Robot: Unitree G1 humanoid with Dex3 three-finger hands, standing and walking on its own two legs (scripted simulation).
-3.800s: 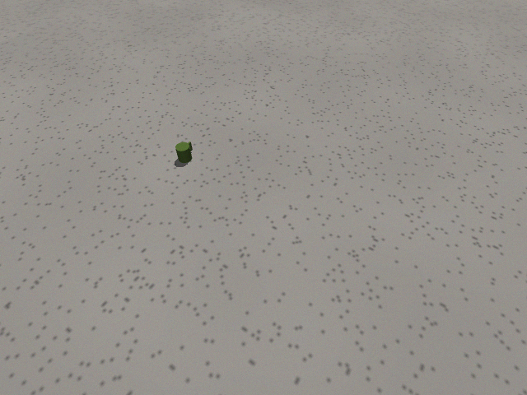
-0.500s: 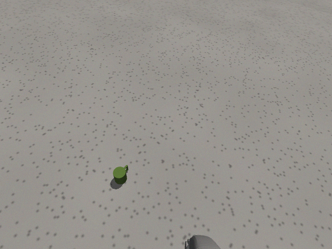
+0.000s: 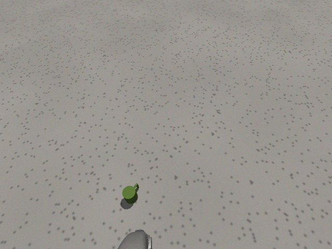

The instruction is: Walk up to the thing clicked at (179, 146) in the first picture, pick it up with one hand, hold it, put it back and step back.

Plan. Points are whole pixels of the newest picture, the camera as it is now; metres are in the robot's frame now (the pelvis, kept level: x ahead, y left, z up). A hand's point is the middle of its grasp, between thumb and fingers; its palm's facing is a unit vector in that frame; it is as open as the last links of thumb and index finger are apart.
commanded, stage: walk up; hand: left
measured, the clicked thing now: (132, 192) +0.50 +0.26 -0.72
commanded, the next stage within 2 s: stand in 1.58 s
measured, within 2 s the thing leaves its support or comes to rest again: neither
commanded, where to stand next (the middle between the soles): +0.11 +0.02 m, yaw +0 degrees
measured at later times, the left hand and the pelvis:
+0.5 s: hand out of the picture +0.11 +0.29 -0.15, palm faces -0.03 -0.92 -0.40, open 7.4 cm; pelvis +0.07 +0.02 -0.01, yaw +0 degrees
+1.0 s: hand (78, 230) +0.18 +0.27 -0.14, palm faces -0.02 -0.94 -0.35, open 7.3 cm; pelvis +0.08 +0.01 +0.01, yaw +0 degrees
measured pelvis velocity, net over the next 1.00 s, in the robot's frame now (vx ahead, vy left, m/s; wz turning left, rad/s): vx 0.08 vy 0.01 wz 0.00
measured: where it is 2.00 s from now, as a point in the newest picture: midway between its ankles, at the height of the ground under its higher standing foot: outside the picture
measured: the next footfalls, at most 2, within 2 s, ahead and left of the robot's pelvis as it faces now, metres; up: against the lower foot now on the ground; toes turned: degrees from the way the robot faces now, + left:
left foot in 0.08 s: +0.15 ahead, +0.14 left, +0.00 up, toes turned +0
right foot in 0.34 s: +0.11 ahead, -0.11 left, +0.00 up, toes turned -3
